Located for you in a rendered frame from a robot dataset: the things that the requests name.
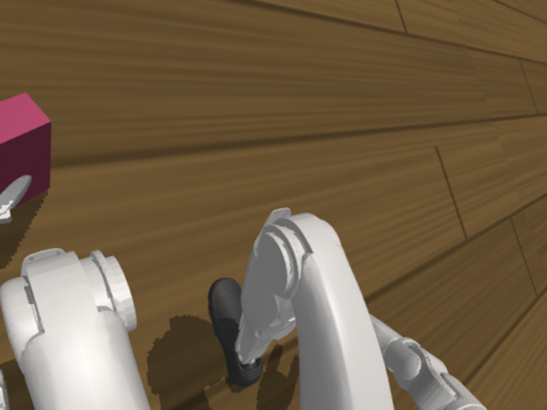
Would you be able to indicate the carton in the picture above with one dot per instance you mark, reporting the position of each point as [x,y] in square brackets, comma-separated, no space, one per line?
[25,139]

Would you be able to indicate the left robot hand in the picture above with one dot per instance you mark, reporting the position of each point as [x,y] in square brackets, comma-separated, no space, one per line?
[11,196]

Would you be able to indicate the right robot hand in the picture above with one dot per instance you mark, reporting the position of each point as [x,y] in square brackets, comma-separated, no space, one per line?
[384,334]

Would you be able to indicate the right robot foot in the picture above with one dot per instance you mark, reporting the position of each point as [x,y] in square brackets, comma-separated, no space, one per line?
[225,312]

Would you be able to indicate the right robot arm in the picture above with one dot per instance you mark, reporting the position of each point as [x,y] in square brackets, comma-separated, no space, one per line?
[426,378]

